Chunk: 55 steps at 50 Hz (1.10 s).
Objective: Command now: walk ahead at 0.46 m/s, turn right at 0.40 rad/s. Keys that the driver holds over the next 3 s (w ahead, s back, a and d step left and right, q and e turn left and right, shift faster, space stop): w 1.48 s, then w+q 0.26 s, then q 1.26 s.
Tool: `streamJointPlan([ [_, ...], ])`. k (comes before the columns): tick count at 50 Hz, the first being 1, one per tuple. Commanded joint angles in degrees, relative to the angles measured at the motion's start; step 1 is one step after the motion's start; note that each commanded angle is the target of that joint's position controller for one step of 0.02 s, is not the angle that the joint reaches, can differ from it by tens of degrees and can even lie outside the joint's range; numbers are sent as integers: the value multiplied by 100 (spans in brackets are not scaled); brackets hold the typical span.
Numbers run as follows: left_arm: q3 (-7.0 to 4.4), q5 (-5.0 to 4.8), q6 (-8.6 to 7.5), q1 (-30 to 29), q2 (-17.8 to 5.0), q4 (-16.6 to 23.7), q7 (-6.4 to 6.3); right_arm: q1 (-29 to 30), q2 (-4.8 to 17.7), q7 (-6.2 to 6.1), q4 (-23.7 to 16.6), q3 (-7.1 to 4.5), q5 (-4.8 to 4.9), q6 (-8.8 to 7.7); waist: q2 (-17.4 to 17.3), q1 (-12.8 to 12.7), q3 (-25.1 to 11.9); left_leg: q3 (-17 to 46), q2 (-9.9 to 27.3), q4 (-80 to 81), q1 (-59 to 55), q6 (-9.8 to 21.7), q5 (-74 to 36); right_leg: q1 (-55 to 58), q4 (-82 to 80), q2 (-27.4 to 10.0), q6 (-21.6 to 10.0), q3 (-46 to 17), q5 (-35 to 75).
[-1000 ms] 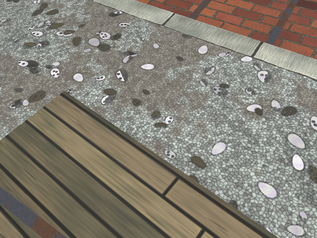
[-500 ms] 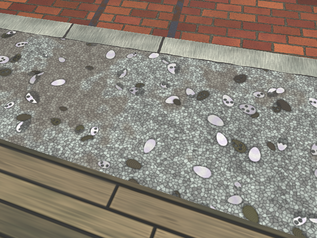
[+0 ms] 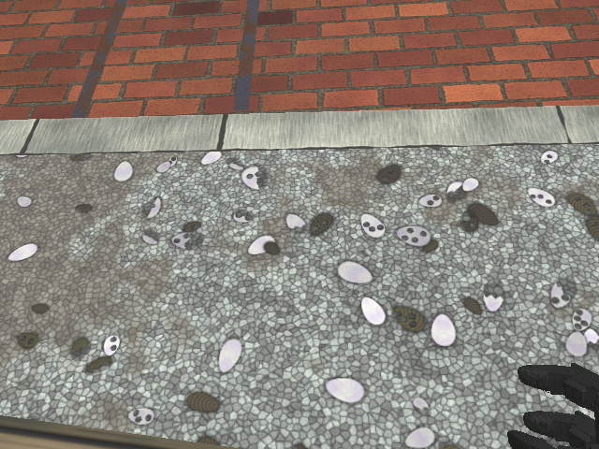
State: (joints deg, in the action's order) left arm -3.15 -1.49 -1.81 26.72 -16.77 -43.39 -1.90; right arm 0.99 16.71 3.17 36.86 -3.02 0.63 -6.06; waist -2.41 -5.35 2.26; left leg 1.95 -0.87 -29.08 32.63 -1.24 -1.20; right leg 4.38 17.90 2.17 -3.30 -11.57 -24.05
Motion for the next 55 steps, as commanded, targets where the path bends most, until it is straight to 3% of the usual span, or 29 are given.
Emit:
streamJointPlan([
  [1, -274, 47, -26, -138, -967, 227, -22, -184, 804, -61, -314, -286, -4, -133, 1217, 513, -178, -281, -167, 116, -1152, 325, 382, -368, 556, -1251, -484, -609, 4591],
  [2, -228, 82, -13, -202, -879, 253, -1, -906, 981, -118, -165, -371, -26, -122, 1164, 906, -755, -323, -84, 167, -2298, 549, 207, -618, 1532, -959, -318, -369, 5165],
  [3, -117, 192, -7, -180, -595, 389, 12, -1913, 1230, -164, -78, -405, -133, -103, 671, 1280, -1734, 738, 856, -158, -4162, 966, 381, -1674, 3119, -628, -164, -323, 3865],
  [4, 57, 41, -66, 878, 71, 347, 50, -2407, 1563, -99, 245, -487, -148, -63, -1537, 754, -2701, 3772, 2318, 500, -6039, 1971, 1803, -3706, 5261, 389, 270, 8, -616],
  [5, -36, -95, -124, 574, -564, 247, 56, -2378, 950, -70, 229, -348, -20, -75, -1100, 972, -2231, 4425, 2257, 1248, -5621, 1836, 2847, -4292, 5868, 153, 284, -237, -773],
  [6, -136, -161, -154, -258, -904, 393, 74, -1949, 704, -118, 212, -276, 9, -52, -566, 1053, -1219, 3391, 2059, 1328, -4734, 1619, 2763, -4547, 5928, -113, 260, -35, -299],
  [7, -105, -84, -188, -721, -862, 512, 64, -1642, 656, -147, 203, -241, -40, -18, -27, 937, -726, 2703, 1837, 1403, -3904, 1507, 2136, -4393, 5733, -362, 227, 203, 83],
  [8, -112, 27, -228, -1014, -794, 587, 84, -1491, 565, -162, 244, -209, -84, 5, 102, 817, -367, 2208, 1631, 1524, -3252, 1495, 1496, -4285, 5423, -529, 213, 318, 304],
  [9, -111, 39, -232, -970, -697, 596, 116, -1436, 509, -188, 261, -171, -151, -15, -71, 638, -325, 1898, 1479, 1668, -2887, 1472, 1152, -4004, 5209, -698, 190, 338, 481],
  [11, -46, 34, -202, -829, -443, 537, 147, -1444, 449, -205, 337, -150, -87, -57, -245, 507, -297, 1521, 1356, 1927, -2617, 1551, 833, -3839, 4769, -794, 223, 484, 527],
  [14, 68, 140, -186, -1305, -233, 719, 171, -1545, 695, -226, 479, -198, 9, -80, -154, 552, 8, 1078, 1399, 2246, -2297, 1659, 485, -4043, 3780, -924, 378, 703, 860],
  [18, 145, 121, -293, -2056, -173, 870, 272, -1700, 907, -244, 567, -223, 60, -2, -73, 804, 115, 368, 1096, 2264, -2164, 1392, 201, -3592, 2202, -761, 432, 964, 2255],
  [22, 95, 48, -327, -2623, -333, 1069, 363, -2162, 1061, -246, 784, -245, 123, 105, -104, 954, 162, 389, 1369, 2047, -2715, 1210, 172, -3434, 1478, -608, 313, 985, 2518],
  [25, -17, 61, -339, -2379, -540, 1056, 400, -2181, 1173, -281, 860, -264, 120, 233, -158, 655, -26, 335, 1485, 1394, -3179, 1007, -802, -2881, 1121, -411, 66, 1147, 2024],
  [26, -130, 82, -330, -1767, -712, 878, 377, -2143, 1117, -294, 859, -232, 107, 267, -95, 308, -409, 104, 1271, 568, -3084, 869, -1586, -2008, 974, -255, -83, 1292, 1969],
  [27, -270, 91, -309, -868, -998, 655, 323, -2170, 901, -315, 808, -133, 33, 275, 34, -97, -1031, -140, 981, -667, -2510, 666, -1416, -686, 1065, -475, -287, 1085, 1958],
  [28, -408, 221, -271, -147, -1659, 594, 269, -2630, 327, -306, 563, 73, -79, 205, 1242, -65, -1987, -448, 287, -2966, -558, 261, 692, 1425, 1047, -2033, -1063, -1232, 1516],
  [29, -358, 125, -256, 19, -1456, 530, 301, -2703, 310, -295, 598, 107, 9, 100, 1850, -64, -2423, 185, -177, -4066, 531, 176, 3373, 1790, 59, -2503, -1536, -3171, 587],
  [30, -226, 96, -272, -331, -1062, 547, 322, -2267, 873, -258, 524, -45, 158, 36, 1281, -73, -1573, 412, 193, -4487, 1112, 250, 3164, 1217, -75, -2325, -1285, -2580, 208],
  [31, -165, 102, -278, -678, -875, 588, 323, -1845, 893, -241, 413, -47, 199, 4, 1014, 34, -1001, 265, 463, -4356, 1161, 316, 2654, 513, -128, -2085, -1125, -1768, 545],
  [32, -114, 135, -290, -993, -727, 590, 341, -1656, 822, -250, 392, -40, 111, 10, 687, 198, -611, 181, 656, -4033, 998, 289, 2241, -179, -276, -1838, -1046, -1214, 1119],
  [33, -74, 175, -320, -1207, -595, 608, 351, -1666, 789, -253, 409, -67, 34, 55, 714, 378, -440, 222, 822, -3714, 695, 254, 1929, -666, -447, -1648, -984, -838, 1576],
  [37, -118, 151, -455, -1294, -689, 439, 334, -1719, 485, -255, 448, -3, -24, 237, 661, 639, -264, 131, 886, -3122, 336, 24, 1333, -1331, -929, -1465, -1115, -71, 2597],
  [43, -166, 97, -390, -833, -915, 83, 226, -468, 273, -180, 130, 103, -22, 154, 511, 231, 105, -81, 674, -910, 274, -34, -345, -1186, -1109, -1216, -876, 663, 2573],
  [48, -208, 34, -257, -374, -1026, -270, 190, 166, 389, -43, -129, 87, 25, 83, 532, 95, 269, -35, 524, -165, 397, 218, -140, -338, -770, -1607, -776, 554, 2680],
  [51, -246, 36, -159, -436, -1117, -351, 147, -151, 559, -9, -81, 19, 5, 59, 671, 364, 12, -211, 314, 22, -204, 461, 493, 57, -179, -1672, -602, 571, 3886],
  [53, -177, 98, -100, -536, -984, -313, 118, -1569, 969, -97, 317, -203, -16, 72, 560, 1079, -968, -363, 186, 61, -2375, 780, 323, -498, 1586, -1190, -314, 961, 4883],
  [54, -22, 192, -160, -136, -550, -135, 126, -2349, 1471, -150, 421, -323, -113, 100, -298, 1129, -1897, 1397, 1497, -148, -4562, 1392, 405, -2310, 3623, -628, 4, 1227, 3095],
  [55, 103, 158, -273, 294, -151, -199, 161, -2596, 1481, -121, 526, -320, -53, 133, -1404, 1001, -2460, 3703, 2283, 750, -5577, 1969, 1625, -3864, 5034, 207, 232, 765, -896],
])
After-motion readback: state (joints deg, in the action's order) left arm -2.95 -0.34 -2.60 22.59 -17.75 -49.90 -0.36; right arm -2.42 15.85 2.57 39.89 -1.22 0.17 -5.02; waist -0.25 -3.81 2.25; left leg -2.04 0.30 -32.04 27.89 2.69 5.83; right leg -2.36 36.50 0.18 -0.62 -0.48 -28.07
